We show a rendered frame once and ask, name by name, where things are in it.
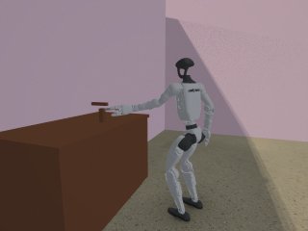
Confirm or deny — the left robot hand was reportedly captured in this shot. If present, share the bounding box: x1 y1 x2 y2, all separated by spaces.
110 104 133 116

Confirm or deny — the robot right upper arm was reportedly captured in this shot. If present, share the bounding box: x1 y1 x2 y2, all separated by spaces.
197 83 214 113

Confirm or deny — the tap lever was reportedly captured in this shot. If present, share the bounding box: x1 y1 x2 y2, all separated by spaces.
104 108 119 111

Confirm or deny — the counter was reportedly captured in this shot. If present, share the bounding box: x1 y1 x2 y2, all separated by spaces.
0 102 149 231

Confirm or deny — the right robot foot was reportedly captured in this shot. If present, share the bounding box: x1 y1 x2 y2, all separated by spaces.
182 197 203 210

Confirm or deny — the robot left upper arm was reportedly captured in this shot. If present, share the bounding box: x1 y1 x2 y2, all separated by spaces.
152 83 183 108

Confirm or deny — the right robot forearm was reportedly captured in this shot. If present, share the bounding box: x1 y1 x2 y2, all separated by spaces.
203 109 215 131

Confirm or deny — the right robot hand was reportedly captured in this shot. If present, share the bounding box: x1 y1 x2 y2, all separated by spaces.
201 129 211 147

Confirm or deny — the robot left thigh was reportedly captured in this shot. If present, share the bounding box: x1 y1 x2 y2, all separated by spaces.
166 134 193 180

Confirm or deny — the left robot forearm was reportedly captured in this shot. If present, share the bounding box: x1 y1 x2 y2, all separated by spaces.
132 99 159 112

